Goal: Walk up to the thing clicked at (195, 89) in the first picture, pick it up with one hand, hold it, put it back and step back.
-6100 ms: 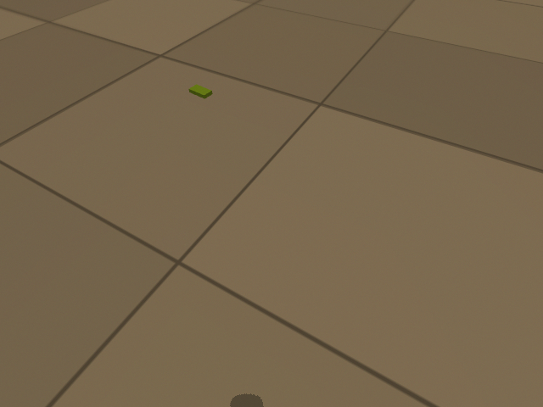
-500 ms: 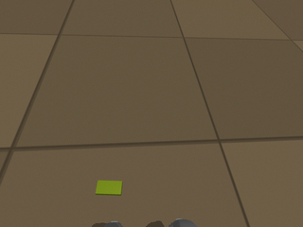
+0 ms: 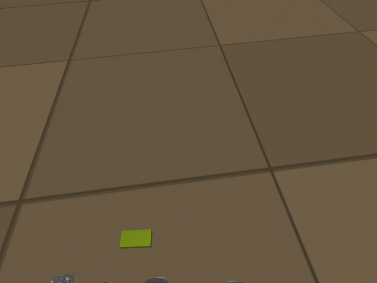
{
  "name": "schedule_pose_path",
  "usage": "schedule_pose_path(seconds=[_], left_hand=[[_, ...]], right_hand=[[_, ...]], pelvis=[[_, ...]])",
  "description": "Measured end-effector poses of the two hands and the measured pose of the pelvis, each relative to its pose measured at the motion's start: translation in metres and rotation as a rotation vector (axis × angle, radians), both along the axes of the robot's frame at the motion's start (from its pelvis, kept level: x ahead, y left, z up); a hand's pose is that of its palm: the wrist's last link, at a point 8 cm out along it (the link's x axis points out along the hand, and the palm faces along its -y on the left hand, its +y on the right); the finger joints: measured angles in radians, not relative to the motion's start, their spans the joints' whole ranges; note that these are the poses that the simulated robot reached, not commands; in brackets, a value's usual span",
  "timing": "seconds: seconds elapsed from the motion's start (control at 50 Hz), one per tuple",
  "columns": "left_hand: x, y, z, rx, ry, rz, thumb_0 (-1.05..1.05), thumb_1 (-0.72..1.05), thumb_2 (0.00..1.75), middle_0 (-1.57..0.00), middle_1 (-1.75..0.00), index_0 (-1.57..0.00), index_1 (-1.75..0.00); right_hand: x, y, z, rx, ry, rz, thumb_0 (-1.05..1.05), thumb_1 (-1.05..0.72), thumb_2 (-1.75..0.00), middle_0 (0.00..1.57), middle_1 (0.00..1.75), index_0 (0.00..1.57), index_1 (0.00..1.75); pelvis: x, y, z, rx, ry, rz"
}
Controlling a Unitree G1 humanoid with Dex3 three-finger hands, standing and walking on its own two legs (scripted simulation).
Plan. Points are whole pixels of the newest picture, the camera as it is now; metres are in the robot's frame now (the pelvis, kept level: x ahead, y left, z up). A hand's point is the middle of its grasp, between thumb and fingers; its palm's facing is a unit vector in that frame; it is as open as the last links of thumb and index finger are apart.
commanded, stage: walk up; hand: left
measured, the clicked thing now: (136, 238) +0.43 +0.31 -0.73
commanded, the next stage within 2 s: stand in 1.64 s
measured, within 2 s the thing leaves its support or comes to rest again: neither
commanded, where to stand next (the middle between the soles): +0.06 +0.00 m, yaw +2 degrees
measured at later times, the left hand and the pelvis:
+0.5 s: hand out of the picture +0.10 +0.25 -0.11, palm faces +0.04 -0.94 -0.34, open 7.4 cm; pelvis +0.01 -0.01 +0.03, yaw +2 degrees
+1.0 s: hand out of the picture +0.10 +0.27 -0.12, palm faces +0.02 -0.95 -0.32, open 7.4 cm; pelvis +0.02 +0.02 +0.04, yaw +2 degrees
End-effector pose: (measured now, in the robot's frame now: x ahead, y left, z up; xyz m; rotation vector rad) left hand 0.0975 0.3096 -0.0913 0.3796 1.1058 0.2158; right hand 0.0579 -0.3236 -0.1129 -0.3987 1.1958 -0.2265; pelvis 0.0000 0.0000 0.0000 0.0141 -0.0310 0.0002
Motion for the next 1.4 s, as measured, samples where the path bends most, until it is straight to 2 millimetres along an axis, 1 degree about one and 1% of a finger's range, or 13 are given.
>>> schedule_pose_path(seconds=[0.06, 0.12, 0.22, 0.3, 0.4, 0.52, 0.6, 0.68, 0.76, 0.94, 1.04, 1.4], left_hand=[[-0.004, 0.0, -0.007, -0.015, 0.005, 0.026, 0.01, 0.9, 0.9, -0.2, -0.3, -0.21, -0.31], [-0.01, -0.008, -0.008, -0.04, 0.021, 0.043, 0.01, 0.9, 0.9, -0.2, -0.3, -0.21, -0.3], [-0.023, -0.021, -0.004, -0.064, 0.055, 0.044, 0.01, 0.9, 0.9, -0.2, -0.3, -0.21, -0.3], [-0.028, -0.025, 0.002, -0.069, 0.079, 0.053, 0.01, 0.9, 0.9, -0.2, -0.3, -0.21, -0.3], [-0.023, -0.022, 0.01, -0.066, 0.077, 0.071, 0.01, 0.9, 0.9, -0.2, -0.3, -0.21, -0.3], [-0.009, -0.016, 0.017, -0.063, 0.05, 0.085, 0.01, 0.9, 0.9, -0.2, -0.3, -0.21, -0.3], [-0.001, -0.011, 0.02, -0.064, 0.038, 0.084, 0.01, 0.9, 0.9, -0.2, -0.3, -0.21, -0.3], [0.004, -0.008, 0.02, -0.069, 0.037, 0.079, 0.01, 0.9, 0.9, -0.2, -0.3, -0.21, -0.3], [0.005, -0.004, 0.018, -0.076, 0.047, 0.077, 0.01, 0.9, 0.9, -0.2, -0.3, -0.21, -0.3], [-0.004, 0.002, 0.011, -0.091, 0.097, 0.081, 0.01, 0.9, 0.9, -0.2, -0.3, -0.21, -0.3], [-0.009, 0.005, 0.008, -0.094, 0.118, 0.087, 0.01, 0.9, 0.9, -0.2, -0.3, -0.21, -0.3], [-0.009, 0.014, 0.01, -0.086, 0.114, 0.093, 0.01, 0.9, 0.9, -0.2, -0.3, -0.21, -0.3]], right_hand=[[-0.004, 0.007, 0.001, 0.014, 0.009, 0.007, 0.0, -0.9, -0.9, 0.2, 0.3, 0.21, 0.3], [-0.004, 0.013, 0.005, 0.038, 0.013, 0.024, 0.0, -0.9, -0.9, 0.2, 0.3, 0.21, 0.3], [0.009, 0.017, 0.012, 0.073, 0.002, 0.031, 0.0, -0.9, -0.9, 0.2, 0.3, 0.21, 0.3], [0.023, 0.017, 0.015, 0.086, -0.009, 0.038, 0.0, -0.9, -0.9, 0.2, 0.3, 0.21, 0.3], [0.038, 0.02, 0.02, 0.092, -0.016, 0.048, 0.0, -0.9, -0.9, 0.2, 0.3, 0.21, 0.3], [0.052, 0.026, 0.026, 0.09, -0.022, 0.052, 0.0, -0.9, -0.9, 0.2, 0.3, 0.21, 0.3], [0.058, 0.03, 0.03, 0.089, -0.031, 0.048, 0.0, -0.9, -0.9, 0.2, 0.3, 0.21, 0.3], [0.059, 0.035, 0.033, 0.086, -0.03, 0.043, 0.0, -0.9, -0.9, 0.2, 0.3, 0.2, 0.3], [0.056, 0.039, 0.035, 0.083, -0.019, 0.035, 0.0, -0.9, -0.9, 0.2, 0.3, 0.21, 0.3], [0.045, 0.048, 0.035, 0.078, 0.02, 0.014, 0.0, -0.9, -0.9, 0.2, 0.3, 0.21, 0.3], [0.043, 0.053, 0.035, 0.078, 0.032, 0.007, 0.0, -0.9, -0.9, 0.2, 0.3, 0.21, 0.3], [0.058, 0.063, 0.037, 0.085, 0.001, 0.012, 0.0, -0.9, -0.9, 0.2, 0.3, 0.21, 0.3]], pelvis=[[-0.001, -0.002, 0.0, 0.026, -0.011, 0.007], [-0.002, -0.004, 0.006, 0.009, -0.012, 0.006], [-0.001, -0.01, 0.016, 0.003, -0.01, 0.016], [0.001, -0.009, 0.023, -0.001, -0.005, 0.023], [0.006, -0.008, 0.03, -0.006, -0.003, 0.029], [0.011, -0.004, 0.036, -0.011, -0.005, 0.03], [0.012, -0.001, 0.038, -0.014, -0.006, 0.03], [0.013, 0.003, 0.04, -0.016, -0.005, 0.03], [0.015, 0.007, 0.041, -0.017, -0.002, 0.029], [0.018, 0.016, 0.042, -0.019, 0.003, 0.028], [0.02, 0.021, 0.042, -0.018, 0.004, 0.029], [0.024, 0.028, 0.043, -0.018, 0.002, 0.034]])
